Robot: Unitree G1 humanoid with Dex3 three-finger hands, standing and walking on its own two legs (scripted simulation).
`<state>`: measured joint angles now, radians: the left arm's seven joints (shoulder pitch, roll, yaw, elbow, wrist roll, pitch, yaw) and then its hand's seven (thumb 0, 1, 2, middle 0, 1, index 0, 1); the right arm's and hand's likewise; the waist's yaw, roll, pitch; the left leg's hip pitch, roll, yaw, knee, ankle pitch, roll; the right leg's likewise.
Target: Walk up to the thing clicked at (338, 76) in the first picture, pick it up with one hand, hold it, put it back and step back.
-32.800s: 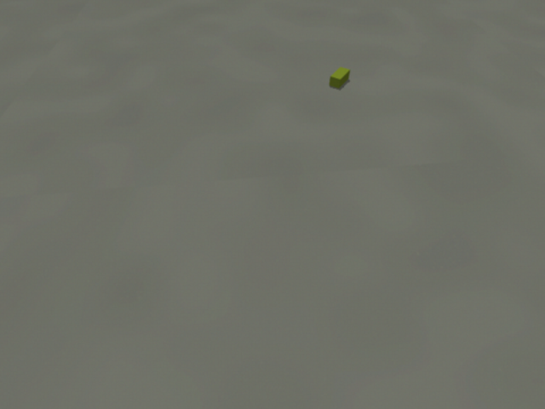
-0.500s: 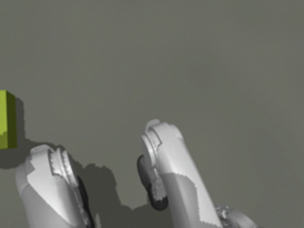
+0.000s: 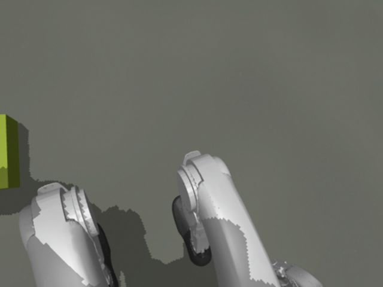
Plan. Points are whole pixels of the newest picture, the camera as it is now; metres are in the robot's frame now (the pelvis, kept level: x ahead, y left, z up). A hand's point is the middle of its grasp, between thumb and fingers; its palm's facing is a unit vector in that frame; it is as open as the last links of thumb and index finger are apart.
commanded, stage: rise first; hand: left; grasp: from above
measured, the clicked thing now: out of the picture +0.41 +0.35 -0.30
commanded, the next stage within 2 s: none
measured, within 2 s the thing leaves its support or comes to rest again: neither
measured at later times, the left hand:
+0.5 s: hand out of the picture +0.38 +0.38 -0.19, palm faces +0.09 -0.45 -0.89, open 12.1 cm
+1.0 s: hand out of the picture +0.38 +0.38 -0.18, palm faces +0.09 -0.46 -0.88, open 12.3 cm
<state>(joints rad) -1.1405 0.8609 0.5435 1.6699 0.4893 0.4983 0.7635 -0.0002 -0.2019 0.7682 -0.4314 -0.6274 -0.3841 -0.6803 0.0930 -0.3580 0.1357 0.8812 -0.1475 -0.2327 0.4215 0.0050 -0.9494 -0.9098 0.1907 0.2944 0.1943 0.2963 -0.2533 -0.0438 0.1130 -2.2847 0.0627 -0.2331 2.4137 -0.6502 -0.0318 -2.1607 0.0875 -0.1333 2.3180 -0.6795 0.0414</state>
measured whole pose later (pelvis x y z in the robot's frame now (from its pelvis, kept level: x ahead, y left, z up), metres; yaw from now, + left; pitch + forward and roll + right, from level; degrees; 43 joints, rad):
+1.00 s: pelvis +0.00 +0.00 +0.00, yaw +0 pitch +28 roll -10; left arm -1.14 0.88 0.54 1.68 0.47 0.50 0.75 0.00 -0.21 0.78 -0.42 -0.64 -0.37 -0.69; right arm 0.11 -0.37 0.16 0.87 -0.14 -0.25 0.42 0.01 -0.95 -0.91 0.19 0.29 0.19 0.30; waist -0.26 -0.05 0.12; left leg -2.27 0.07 -0.24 2.42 -0.66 -0.03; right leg -2.15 0.09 -0.14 2.32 -0.68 0.04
